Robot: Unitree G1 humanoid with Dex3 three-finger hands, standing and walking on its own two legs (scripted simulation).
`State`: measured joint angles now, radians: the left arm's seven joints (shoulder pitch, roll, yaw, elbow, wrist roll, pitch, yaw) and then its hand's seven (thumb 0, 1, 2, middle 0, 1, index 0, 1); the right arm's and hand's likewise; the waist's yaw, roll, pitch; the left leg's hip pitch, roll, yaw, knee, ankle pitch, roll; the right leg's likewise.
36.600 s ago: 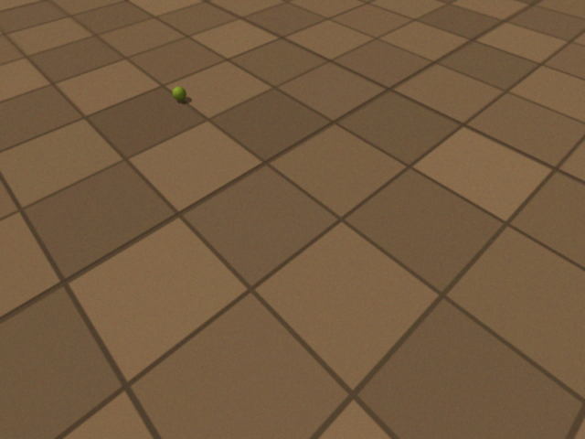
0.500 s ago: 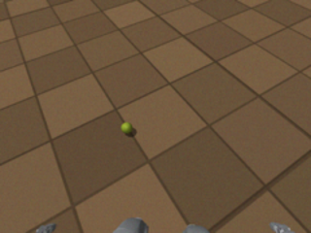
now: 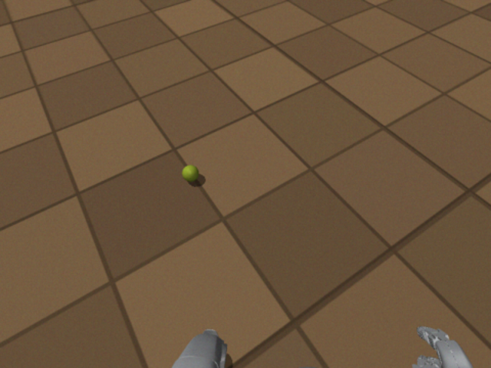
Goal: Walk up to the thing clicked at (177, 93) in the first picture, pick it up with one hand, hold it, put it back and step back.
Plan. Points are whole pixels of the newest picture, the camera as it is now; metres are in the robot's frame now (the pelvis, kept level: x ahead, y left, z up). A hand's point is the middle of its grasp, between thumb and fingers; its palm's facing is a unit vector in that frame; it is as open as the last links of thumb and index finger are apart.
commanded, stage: step back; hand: left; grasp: from above
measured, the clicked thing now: (190, 173) +1.01 +0.32 -0.71
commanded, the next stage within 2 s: stand in 1.10 s
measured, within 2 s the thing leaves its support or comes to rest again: neither
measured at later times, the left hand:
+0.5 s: hand out of the picture -0.02 +0.29 -0.13, palm faces +0.08 -0.92 -0.39, open 7.3 cm
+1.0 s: hand out of the picture +0.05 +0.30 -0.14, palm faces +0.11 -0.92 -0.37, open 7.3 cm
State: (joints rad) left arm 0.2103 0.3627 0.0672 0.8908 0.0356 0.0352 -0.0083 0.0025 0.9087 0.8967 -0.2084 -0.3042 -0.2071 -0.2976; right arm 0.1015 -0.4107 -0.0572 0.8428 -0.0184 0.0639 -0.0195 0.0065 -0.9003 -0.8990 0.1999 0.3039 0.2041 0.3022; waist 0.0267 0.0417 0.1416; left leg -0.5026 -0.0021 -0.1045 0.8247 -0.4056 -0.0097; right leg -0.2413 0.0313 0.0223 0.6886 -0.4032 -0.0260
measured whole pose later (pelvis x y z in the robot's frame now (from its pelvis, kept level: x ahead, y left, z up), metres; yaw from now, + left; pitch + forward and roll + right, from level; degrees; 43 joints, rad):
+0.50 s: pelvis -0.05 +0.00 +0.02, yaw +5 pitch -3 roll +1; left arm 0.25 0.41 0.08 0.98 0.02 -0.01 -0.03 0.01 0.91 0.90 -0.21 -0.30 -0.21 -0.30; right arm 0.27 -0.36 -0.06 0.98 -0.04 -0.01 0.03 0.01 -0.90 -0.90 0.20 0.30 0.21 0.30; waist -0.01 -0.02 0.06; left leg -0.17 -0.01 -0.02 0.53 -0.32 0.01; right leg -0.34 -0.02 0.00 0.73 -0.43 -0.01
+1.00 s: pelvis +0.00 +0.02 +0.01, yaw +4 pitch -3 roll +0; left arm 0.16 0.39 0.04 1.01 0.00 -0.01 0.00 0.00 0.91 0.90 -0.21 -0.30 -0.21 -0.30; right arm 0.11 -0.34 -0.03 1.02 -0.02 0.00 0.00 0.01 -0.90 -0.90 0.20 0.30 0.20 0.30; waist 0.03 0.00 0.09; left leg -0.32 0.03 0.01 0.63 -0.28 -0.01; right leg -0.24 -0.02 -0.01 0.63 -0.35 0.01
